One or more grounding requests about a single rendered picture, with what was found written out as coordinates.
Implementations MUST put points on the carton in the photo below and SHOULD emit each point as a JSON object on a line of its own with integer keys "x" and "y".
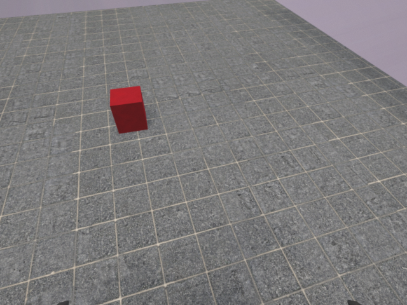
{"x": 128, "y": 109}

